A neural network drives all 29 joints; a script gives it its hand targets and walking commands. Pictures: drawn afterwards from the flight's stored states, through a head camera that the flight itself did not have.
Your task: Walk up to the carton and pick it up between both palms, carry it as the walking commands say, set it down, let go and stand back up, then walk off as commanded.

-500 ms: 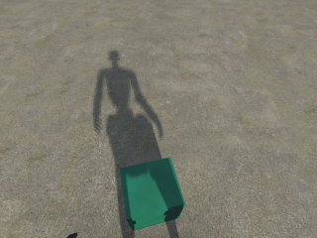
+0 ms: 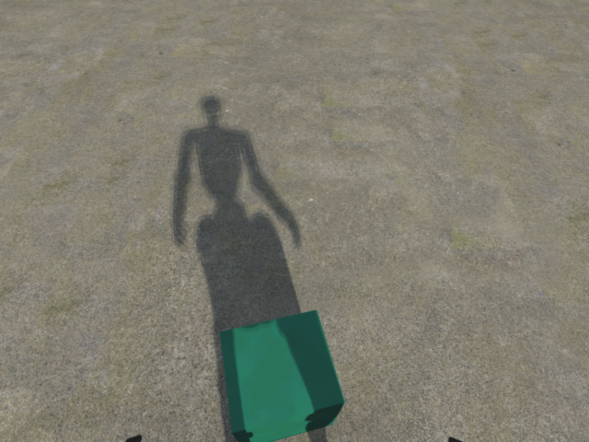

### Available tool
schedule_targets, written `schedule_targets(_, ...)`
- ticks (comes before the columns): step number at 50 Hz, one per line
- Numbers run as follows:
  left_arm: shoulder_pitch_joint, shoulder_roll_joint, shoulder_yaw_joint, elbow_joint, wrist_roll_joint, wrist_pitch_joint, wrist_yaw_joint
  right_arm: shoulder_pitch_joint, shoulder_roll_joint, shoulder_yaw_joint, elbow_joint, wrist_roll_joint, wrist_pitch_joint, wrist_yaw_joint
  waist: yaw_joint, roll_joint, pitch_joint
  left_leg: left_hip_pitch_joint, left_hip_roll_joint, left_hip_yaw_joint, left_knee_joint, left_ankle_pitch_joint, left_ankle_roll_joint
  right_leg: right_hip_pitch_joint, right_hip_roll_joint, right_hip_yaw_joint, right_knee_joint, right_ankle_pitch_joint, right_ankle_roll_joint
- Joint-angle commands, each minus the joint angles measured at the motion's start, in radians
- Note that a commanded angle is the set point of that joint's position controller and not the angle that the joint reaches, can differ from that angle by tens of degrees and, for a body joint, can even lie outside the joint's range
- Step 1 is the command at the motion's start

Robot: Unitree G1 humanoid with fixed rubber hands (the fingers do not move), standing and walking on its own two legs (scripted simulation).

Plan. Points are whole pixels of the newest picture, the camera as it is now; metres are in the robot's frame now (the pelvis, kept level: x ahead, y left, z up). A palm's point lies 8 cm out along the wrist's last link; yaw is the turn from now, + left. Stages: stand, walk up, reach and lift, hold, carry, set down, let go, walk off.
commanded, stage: walk up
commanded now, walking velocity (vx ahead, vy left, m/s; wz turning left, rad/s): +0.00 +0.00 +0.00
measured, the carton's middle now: (279, 381) +0.35 +0.04 -0.61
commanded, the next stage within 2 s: none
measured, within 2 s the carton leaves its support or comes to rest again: neither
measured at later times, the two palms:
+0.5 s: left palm out of the picture +0.06 +0.23 -0.11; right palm out of the picture +0.06 -0.26 -0.11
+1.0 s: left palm out of the picture +0.03 +0.22 -0.10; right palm out of the picture +0.02 -0.27 -0.11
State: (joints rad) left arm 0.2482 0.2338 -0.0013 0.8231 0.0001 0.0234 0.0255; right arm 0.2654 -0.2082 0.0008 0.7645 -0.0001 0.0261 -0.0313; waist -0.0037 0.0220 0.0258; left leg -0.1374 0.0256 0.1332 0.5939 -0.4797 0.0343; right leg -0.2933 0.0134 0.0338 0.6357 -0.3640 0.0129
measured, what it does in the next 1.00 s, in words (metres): shifts its weight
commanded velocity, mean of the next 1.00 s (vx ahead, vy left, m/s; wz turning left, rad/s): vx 0.00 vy -0.01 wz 0.00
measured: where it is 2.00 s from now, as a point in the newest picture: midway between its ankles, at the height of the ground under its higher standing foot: outside the picture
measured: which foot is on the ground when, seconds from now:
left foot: down 0.00-1.00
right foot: down 0.00-1.00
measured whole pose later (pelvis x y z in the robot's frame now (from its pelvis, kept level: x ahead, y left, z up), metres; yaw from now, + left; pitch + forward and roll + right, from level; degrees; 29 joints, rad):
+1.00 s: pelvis -0.06 -0.03 +0.00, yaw +0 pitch -5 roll +1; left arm 0.25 0.23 0.00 0.82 0.00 0.04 0.01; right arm 0.29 -0.21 0.00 0.78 0.00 0.03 -0.02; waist 0.00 0.00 0.02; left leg -0.12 0.03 0.13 0.57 -0.37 0.01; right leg -0.27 0.01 0.03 0.63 -0.28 -0.02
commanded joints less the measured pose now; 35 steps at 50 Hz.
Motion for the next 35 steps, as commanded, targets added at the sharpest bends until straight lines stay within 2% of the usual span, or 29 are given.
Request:
schedule_targets(1,-0.009,0.072,0.032,0.004,-0.004,-0.013,0.014,0.131,-0.138,-0.055,0.064,-0.002,-0.017,-0.011,-0.035,0.025,-0.138,0.258,0.18,-0.064,-0.095,1.269,-0.026,-0.021,-0.031,-0.046,0.036,0.403,-0.017)
schedule_targets(2,-0.015,0.063,0.03,0.0,-0.002,-0.008,0.013,0.121,-0.139,-0.057,0.072,-0.012,-0.015,-0.01,-0.029,0.081,-0.115,0.281,0.22,-0.099,-0.078,1.372,0.001,-0.073,-0.007,-0.058,0.059,0.189,-0.006)
schedule_targets(3,-0.013,0.052,0.025,-0.004,-0.001,-0.001,0.011,0.118,-0.136,-0.056,0.067,-0.016,-0.012,-0.013,-0.03,0.101,-0.079,0.288,0.246,-0.114,-0.078,1.45,0.018,-0.124,0.008,-0.063,0.085,0.009,-0.005)
schedule_targets(4,-0.044,0.059,0.027,-0.016,0.006,0.0,0.011,0.125,-0.143,-0.052,0.084,-0.016,-0.013,-0.017,-0.037,0.134,-0.045,0.267,0.256,-0.133,-0.08,1.481,0.035,-0.135,0.017,-0.061,0.084,-0.084,-0.013)
schedule_targets(5,-0.012,0.054,0.021,-0.023,0.009,0.001,0.006,0.099,-0.156,-0.058,0.069,-0.018,-0.014,-0.013,-0.011,0.12,-0.041,0.24,0.25,-0.126,-0.081,1.468,0.059,-0.09,0.013,-0.08,0.016,-0.058,-0.016)
schedule_targets(6,0.002,0.066,0.026,-0.01,0.008,-0.001,0.001,0.046,-0.178,-0.055,0.063,-0.014,-0.016,-0.012,0.009,0.129,-0.047,0.216,0.216,-0.096,-0.071,1.398,0.05,-0.023,0.015,-0.079,-0.057,0.072,-0.025)
schedule_targets(7,0.06,0.084,0.026,0.014,0.008,-0.011,0.0,0.002,-0.188,-0.062,0.034,-0.004,-0.019,-0.009,0.025,0.102,-0.095,0.171,0.164,-0.056,-0.026,1.278,0.019,0.091,-0.007,-0.074,-0.121,0.4,-0.032)
schedule_targets(8,0.114,0.122,0.037,0.031,0.011,-0.024,0.003,0.019,-0.157,-0.063,0.032,0.01,-0.026,-0.009,0.031,-0.003,-0.178,0.082,0.092,-0.028,0.049,0.974,-0.017,0.243,-0.065,-0.013,-0.119,0.782,-0.061)
schedule_targets(9,0.124,0.167,0.048,0.044,0.01,-0.028,0.01,0.041,-0.116,-0.054,0.031,0.016,-0.018,-0.006,0.039,-0.114,-0.177,-0.05,0.006,-0.027,0.094,0.568,-0.036,0.311,-0.171,0.104,-0.08,1.123,-0.144)
schedule_targets(10,0.15,0.161,0.048,0.044,0.012,-0.034,0.013,0.019,-0.06,-0.041,0.014,0.016,-0.01,-0.005,0.058,-0.228,-0.154,-0.17,-0.036,-0.042,0.128,0.07,-0.041,0.377,-0.264,0.204,-0.085,1.321,-0.202)
schedule_targets(11,0.125,0.161,0.048,0.049,0.022,-0.03,0.02,0.021,-0.053,-0.032,0.01,0.005,0.003,-0.006,0.044,-0.254,-0.108,-0.173,-0.018,-0.087,0.076,-0.125,-0.026,0.318,-0.3,0.245,-0.121,1.257,-0.22)
schedule_targets(12,0.087,0.162,0.047,0.029,0.021,-0.022,0.02,0.015,-0.052,-0.026,0.002,0.003,0.005,-0.005,0.033,-0.241,-0.074,-0.131,-0.003,-0.083,-0.008,-0.13,-0.015,0.251,-0.274,0.229,-0.153,1.06,-0.197)
schedule_targets(13,0.038,0.145,0.045,0.016,0.021,-0.016,0.019,0.037,-0.052,-0.029,0.013,-0.003,0.003,-0.001,0.013,-0.175,-0.042,-0.078,-0.007,-0.069,-0.11,-0.026,-0.018,0.201,-0.234,0.211,-0.159,0.9,-0.16)
schedule_targets(14,-0.016,0.156,0.043,-0.002,0.02,-0.008,0.017,0.057,-0.052,-0.03,0.026,-0.006,-0.002,0.007,-0.006,-0.211,-0.035,-0.018,-0.003,-0.065,-0.239,0.16,-0.021,0.149,-0.181,0.162,-0.144,0.761,-0.112)
schedule_targets(15,-0.022,0.114,0.038,-0.013,0.006,-0.01,0.014,0.078,-0.079,-0.04,0.052,-0.007,-0.013,0.005,-0.017,-0.108,-0.053,0.066,0.055,-0.076,-0.271,0.381,-0.022,0.088,-0.117,0.117,-0.117,0.616,-0.07)
schedule_targets(16,-0.015,0.096,0.034,-0.011,0.004,-0.011,0.009,0.088,-0.128,-0.049,0.055,-0.011,-0.015,0.006,-0.01,-0.041,-0.07,0.114,0.134,-0.081,-0.205,0.677,-0.021,0.046,-0.06,0.03,-0.086,0.451,-0.032)
schedule_targets(17,-0.018,0.081,0.038,-0.011,0.008,-0.006,0.008,0.079,-0.138,-0.048,0.061,-0.014,-0.021,0.005,-0.011,0.013,-0.081,0.155,0.158,-0.088,-0.154,0.887,-0.001,0.009,-0.031,-0.014,-0.057,0.34,-0.021)
schedule_targets(18,-0.006,0.079,0.034,-0.003,0.008,-0.004,0.007,0.096,-0.137,-0.047,0.057,-0.018,-0.02,0.002,-0.012,0.039,-0.069,0.168,0.167,-0.077,-0.133,0.965,0.007,-0.003,-0.022,-0.037,-0.024,0.303,-0.019)
schedule_targets(19,0.006,0.063,0.03,-0.005,0.004,-0.004,0.007,0.107,-0.121,-0.049,0.061,-0.018,-0.019,-0.005,-0.009,0.028,-0.055,0.177,0.181,-0.079,-0.111,1.057,0.013,-0.021,-0.022,-0.041,-0.005,0.314,-0.024)
schedule_targets(21,0.027,0.082,0.027,0.01,0.007,-0.012,0.005,0.095,-0.124,-0.05,0.051,-0.011,-0.013,-0.01,-0.013,0.012,-0.083,0.168,0.161,-0.076,-0.107,0.964,0.018,0.004,-0.039,-0.02,-0.028,0.415,-0.033)
schedule_targets(23,0.007,0.087,0.027,-0.006,0.004,-0.005,0.001,0.077,-0.122,-0.055,0.04,-0.005,-0.008,-0.01,-0.014,0.041,-0.077,0.125,0.128,-0.049,-0.104,0.894,0.009,0.051,-0.057,-0.014,-0.04,0.508,-0.041)
schedule_targets(24,0.014,0.112,0.036,-0.005,0.008,-0.011,0.005,0.063,-0.121,-0.049,0.041,-0.002,-0.01,-0.011,-0.008,-0.022,-0.095,0.11,0.122,-0.063,-0.112,0.801,0.013,0.069,-0.067,-0.005,-0.049,0.552,-0.045)
schedule_targets(26,0.015,0.116,0.036,-0.009,0.008,-0.012,0.005,0.073,-0.121,-0.05,0.043,-0.005,-0.009,-0.01,-0.006,-0.013,-0.086,0.068,0.101,-0.062,-0.133,0.639,0.001,0.086,-0.085,0.033,-0.076,0.575,-0.054)
schedule_targets(27,0.008,0.12,0.034,-0.004,0.009,-0.01,0.003,0.082,-0.12,-0.05,0.047,-0.007,-0.003,-0.008,-0.011,-0.074,-0.045,0.046,0.097,-0.055,-0.148,0.566,-0.001,0.082,-0.088,0.031,-0.092,0.566,-0.05)
schedule_targets(29,0.017,0.096,0.033,0.001,0.012,-0.007,0.005,0.066,-0.114,-0.046,0.039,-0.014,-0.002,-0.011,-0.005,-0.029,-0.036,0.035,0.103,-0.063,-0.166,0.448,-0.001,0.053,-0.086,0.046,-0.106,0.501,-0.05)
schedule_targets(31,0.013,0.107,0.034,-0.004,0.015,-0.007,0.004,0.08,-0.108,-0.046,0.042,-0.018,-0.004,-0.004,-0.009,-0.077,-0.01,0.016,0.101,-0.075,-0.196,0.365,0.0,0.044,-0.073,0.03,-0.124,0.438,-0.048)
schedule_targets(32,-0.003,0.091,0.03,-0.006,0.014,-0.004,0.001,0.074,-0.098,-0.043,0.043,-0.017,-0.004,-0.005,-0.005,-0.041,0.023,-0.018,0.103,-0.087,-0.213,0.33,0.004,0.034,-0.07,0.038,-0.136,0.398,-0.043)
schedule_targets(34,-0.008,0.099,0.032,-0.011,0.013,-0.004,0.001,0.045,-0.125,-0.05,0.038,-0.018,-0.005,-0.002,-0.006,-0.034,0.023,-0.017,0.111,-0.093,-0.224,0.288,0.008,0.025,-0.066,0.036,-0.133,0.393,-0.043)
schedule_targets(35,-0.005,0.104,0.028,-0.009,0.016,-0.006,-0.003,0.07,-0.123,-0.047,0.036,-0.021,-0.006,0.001,-0.015,-0.042,0.021,-0.018,0.09,-0.093,-0.235,0.215,0.001,0.015,-0.07,0.059,-0.151,0.353,-0.048)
